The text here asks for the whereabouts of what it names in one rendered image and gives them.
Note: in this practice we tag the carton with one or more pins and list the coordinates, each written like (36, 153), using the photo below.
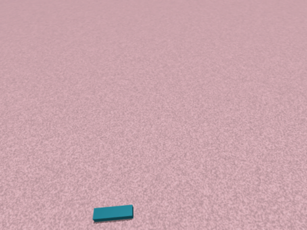
(113, 213)

